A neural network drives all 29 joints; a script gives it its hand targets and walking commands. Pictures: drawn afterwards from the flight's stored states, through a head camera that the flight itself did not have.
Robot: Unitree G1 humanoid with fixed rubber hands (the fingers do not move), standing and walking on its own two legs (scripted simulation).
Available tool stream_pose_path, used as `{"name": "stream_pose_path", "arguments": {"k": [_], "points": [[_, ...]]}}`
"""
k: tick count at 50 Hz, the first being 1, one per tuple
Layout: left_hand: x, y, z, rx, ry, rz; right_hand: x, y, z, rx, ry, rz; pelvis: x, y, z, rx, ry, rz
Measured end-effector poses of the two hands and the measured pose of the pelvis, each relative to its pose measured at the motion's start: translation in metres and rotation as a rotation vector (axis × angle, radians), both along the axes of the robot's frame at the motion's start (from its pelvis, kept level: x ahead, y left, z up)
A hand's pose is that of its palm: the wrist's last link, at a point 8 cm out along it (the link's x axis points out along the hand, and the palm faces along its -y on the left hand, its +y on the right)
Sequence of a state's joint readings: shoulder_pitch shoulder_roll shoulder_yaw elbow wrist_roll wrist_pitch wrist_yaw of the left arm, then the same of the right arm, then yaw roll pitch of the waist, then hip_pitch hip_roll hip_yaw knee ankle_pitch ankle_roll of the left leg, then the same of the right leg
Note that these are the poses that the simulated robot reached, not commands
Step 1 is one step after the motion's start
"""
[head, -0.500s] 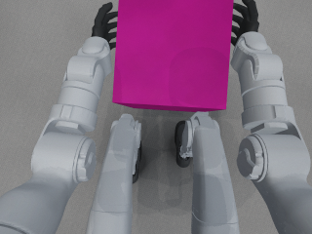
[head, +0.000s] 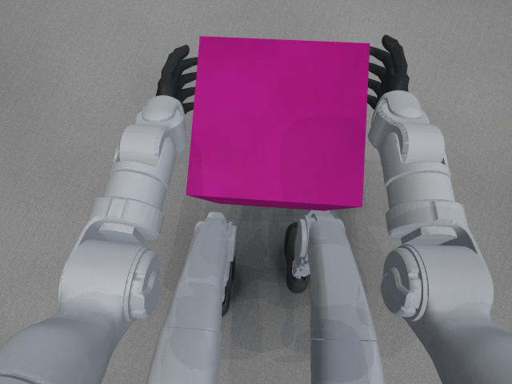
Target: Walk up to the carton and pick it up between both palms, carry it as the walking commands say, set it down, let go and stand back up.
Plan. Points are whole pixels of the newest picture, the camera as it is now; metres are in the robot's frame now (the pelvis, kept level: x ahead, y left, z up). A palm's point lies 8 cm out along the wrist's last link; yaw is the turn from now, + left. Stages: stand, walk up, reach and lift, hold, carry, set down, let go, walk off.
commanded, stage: reach and lift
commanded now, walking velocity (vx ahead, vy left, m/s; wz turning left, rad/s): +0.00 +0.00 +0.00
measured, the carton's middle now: (276, 143) +0.44 -0.01 -0.12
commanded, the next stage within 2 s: none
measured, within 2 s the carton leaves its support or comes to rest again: neither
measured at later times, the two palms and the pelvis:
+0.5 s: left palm (140, 89) +0.45 +0.15 +0.04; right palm (410, 80) +0.47 -0.15 +0.04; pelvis +0.02 +0.00 +0.07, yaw +1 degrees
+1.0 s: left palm (76, 29) +0.44 +0.15 +0.15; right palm (485, 18) +0.46 -0.15 +0.15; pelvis +0.07 +0.00 +0.13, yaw +2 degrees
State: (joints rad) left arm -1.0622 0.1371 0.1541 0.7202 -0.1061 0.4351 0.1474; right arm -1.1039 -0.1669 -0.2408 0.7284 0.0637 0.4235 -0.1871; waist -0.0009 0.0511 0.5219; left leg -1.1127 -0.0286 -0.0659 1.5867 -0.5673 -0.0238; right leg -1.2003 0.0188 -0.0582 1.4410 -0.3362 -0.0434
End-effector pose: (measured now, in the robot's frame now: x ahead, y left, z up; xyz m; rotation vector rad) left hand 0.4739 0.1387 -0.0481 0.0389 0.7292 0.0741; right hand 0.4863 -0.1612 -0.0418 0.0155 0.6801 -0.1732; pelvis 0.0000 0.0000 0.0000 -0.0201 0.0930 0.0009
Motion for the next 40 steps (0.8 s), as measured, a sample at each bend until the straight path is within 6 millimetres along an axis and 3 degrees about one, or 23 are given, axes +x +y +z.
{"name": "stream_pose_path", "arguments": {"k": [30,40], "points": [[-0.025,0.010,0.101,0.009,-0.008,0.010,-0.021,0.010,0.099,0.008,-0.010,0.008,0.018,-0.002,0.076,0.001,-0.119,0.020],[-0.028,0.011,0.141,0.011,-0.020,0.012,-0.022,0.012,0.142,0.010,-0.023,0.009,0.030,-0.004,0.098,0.003,-0.100,0.026]]}}
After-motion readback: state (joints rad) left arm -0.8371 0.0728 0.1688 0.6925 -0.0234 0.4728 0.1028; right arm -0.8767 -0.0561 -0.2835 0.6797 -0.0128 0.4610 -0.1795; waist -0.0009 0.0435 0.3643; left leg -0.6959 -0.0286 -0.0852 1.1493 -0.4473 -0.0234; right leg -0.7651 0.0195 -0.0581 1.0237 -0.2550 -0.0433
